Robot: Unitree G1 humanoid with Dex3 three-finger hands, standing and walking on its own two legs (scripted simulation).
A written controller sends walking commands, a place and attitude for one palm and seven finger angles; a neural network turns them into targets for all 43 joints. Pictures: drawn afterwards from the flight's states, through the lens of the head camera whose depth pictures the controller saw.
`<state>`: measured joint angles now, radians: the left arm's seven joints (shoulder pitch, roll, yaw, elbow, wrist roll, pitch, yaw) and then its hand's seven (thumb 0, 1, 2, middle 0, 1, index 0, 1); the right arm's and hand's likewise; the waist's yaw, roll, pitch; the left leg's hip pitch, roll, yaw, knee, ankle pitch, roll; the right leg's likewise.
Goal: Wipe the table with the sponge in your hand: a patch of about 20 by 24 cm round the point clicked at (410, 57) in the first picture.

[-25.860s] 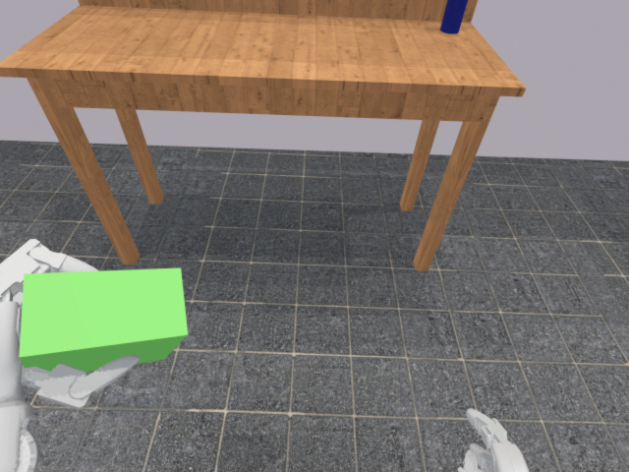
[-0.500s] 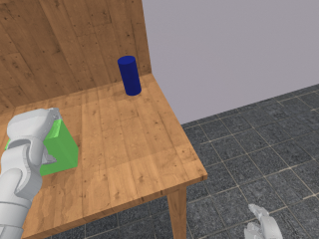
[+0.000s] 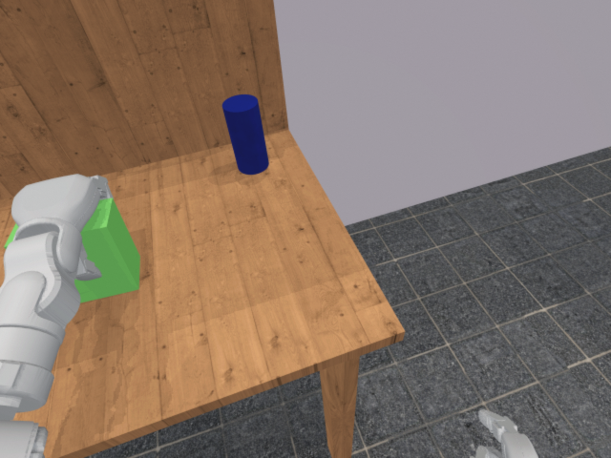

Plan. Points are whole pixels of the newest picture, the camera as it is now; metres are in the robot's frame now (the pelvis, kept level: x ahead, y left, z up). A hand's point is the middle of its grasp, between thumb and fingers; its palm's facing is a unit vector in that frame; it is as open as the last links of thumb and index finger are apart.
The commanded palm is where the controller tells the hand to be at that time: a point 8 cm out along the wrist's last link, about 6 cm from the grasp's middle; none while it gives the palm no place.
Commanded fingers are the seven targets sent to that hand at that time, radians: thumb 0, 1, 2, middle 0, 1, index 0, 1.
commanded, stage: wipe forward along the first lane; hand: left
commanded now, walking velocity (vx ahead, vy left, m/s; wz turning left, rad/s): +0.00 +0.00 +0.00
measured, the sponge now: (88, 264) +0.33 +0.34 +0.09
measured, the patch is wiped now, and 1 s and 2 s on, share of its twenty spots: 0.25 0.40 0.75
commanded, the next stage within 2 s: slide across to the middle lane in 0.28 s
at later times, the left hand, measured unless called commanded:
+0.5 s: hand (81, 213) +0.38 +0.35 +0.14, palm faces -0.08 +0.00 -1.00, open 10.4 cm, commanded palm +0.36 +0.33 +0.18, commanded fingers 0.00 0.10 1.30 -1.20 -1.60 -1.20 -1.60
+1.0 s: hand (137, 197) +0.41 +0.28 +0.14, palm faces +0.04 -0.04 -1.00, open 10.4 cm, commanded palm +0.39 +0.27 +0.20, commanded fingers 0.00 0.10 1.30 -1.20 -1.60 -1.20 -1.60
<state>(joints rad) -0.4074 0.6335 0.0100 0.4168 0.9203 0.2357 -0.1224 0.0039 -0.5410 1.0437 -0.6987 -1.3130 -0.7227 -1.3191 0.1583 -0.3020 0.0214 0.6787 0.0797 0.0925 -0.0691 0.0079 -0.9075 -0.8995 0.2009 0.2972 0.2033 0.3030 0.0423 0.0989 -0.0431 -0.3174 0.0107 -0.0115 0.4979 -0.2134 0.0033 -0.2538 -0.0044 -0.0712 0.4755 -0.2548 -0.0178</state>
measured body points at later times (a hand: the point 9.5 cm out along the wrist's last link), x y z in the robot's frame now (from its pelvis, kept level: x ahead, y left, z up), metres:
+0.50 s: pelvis +0.01 +0.01 +0.00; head +0.03 -0.02 +0.45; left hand +0.38 +0.35 +0.19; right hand +0.15 -0.25 -0.12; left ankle +0.03 +0.12 -0.74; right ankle +0.00 -0.11 -0.74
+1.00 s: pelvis +0.03 +0.02 +0.00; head +0.05 -0.01 +0.45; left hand +0.41 +0.28 +0.19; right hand +0.23 -0.20 -0.11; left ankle +0.03 +0.12 -0.74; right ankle +0.00 -0.11 -0.74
